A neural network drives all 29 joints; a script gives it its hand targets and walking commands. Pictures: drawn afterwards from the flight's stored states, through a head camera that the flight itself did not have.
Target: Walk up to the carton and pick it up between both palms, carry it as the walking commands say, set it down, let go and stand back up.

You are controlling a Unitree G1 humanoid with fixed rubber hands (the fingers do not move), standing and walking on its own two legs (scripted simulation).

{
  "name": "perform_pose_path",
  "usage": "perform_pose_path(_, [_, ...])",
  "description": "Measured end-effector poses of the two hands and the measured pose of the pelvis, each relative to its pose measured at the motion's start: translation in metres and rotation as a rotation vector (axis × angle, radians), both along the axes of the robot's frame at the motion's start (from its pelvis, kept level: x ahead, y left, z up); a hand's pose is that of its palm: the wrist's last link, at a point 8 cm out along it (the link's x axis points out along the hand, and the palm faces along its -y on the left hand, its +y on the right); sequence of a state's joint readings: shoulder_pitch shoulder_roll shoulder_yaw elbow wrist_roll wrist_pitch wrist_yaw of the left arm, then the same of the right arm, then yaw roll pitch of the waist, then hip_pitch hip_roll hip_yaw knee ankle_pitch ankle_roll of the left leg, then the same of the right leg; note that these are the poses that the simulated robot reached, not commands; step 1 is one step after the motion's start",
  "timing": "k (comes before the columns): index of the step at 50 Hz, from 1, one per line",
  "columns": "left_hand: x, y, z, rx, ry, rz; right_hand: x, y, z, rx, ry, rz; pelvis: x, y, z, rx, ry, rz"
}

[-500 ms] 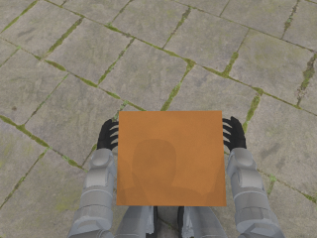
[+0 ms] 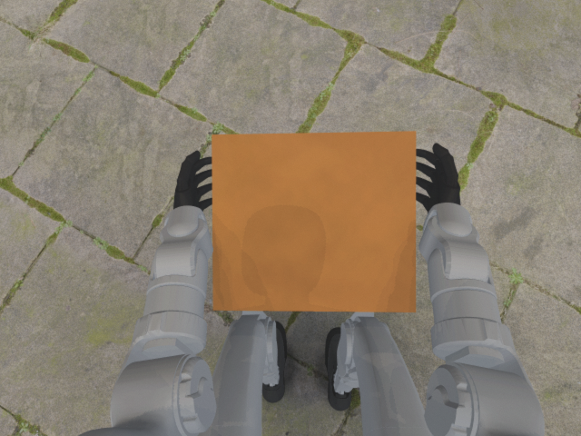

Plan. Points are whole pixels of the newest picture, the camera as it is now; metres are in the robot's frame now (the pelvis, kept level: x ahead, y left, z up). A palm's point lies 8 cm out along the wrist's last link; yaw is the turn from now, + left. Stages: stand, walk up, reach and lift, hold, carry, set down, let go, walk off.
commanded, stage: set down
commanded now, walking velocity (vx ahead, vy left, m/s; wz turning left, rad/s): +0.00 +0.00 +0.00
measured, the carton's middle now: (311, 221) +0.41 +0.00 -0.16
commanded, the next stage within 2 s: none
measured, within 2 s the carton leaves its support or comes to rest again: neither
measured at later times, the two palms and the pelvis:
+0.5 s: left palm (207, 208) +0.44 +0.17 -0.17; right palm (418, 202) +0.44 -0.18 -0.16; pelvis -0.01 +0.00 -0.07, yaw +0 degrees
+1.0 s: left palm (219, 207) +0.47 +0.17 -0.26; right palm (402, 203) +0.46 -0.18 -0.25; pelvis -0.02 +0.00 -0.14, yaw +1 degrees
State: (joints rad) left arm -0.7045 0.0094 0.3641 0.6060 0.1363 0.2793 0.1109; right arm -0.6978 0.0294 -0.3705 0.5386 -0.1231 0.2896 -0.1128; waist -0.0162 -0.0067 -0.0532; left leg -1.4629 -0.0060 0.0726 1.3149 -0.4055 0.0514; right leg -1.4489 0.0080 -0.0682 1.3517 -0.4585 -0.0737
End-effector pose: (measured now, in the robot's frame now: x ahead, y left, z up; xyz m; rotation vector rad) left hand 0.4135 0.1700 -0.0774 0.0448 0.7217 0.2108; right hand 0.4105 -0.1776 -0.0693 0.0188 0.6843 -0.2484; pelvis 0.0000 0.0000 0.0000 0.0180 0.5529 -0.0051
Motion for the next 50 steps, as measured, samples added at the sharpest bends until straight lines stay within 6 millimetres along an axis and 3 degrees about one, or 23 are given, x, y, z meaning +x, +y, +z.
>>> perform_pose_path(31, [0.032, 0.002, -0.113, -0.042, 0.0, 0.013, 0.034, -0.001, -0.111, -0.043, 0.003, 0.068, -0.015, 0.001, -0.089, 0.002, 0.171, 0.007])
perform_pose_path(50, [0.053, 0.003, -0.18, -0.031, 0.003, 0.005, 0.054, -0.001, -0.18, -0.055, 0.006, 0.089, -0.024, -0.001, -0.135, 0.013, 0.18, 0.004])
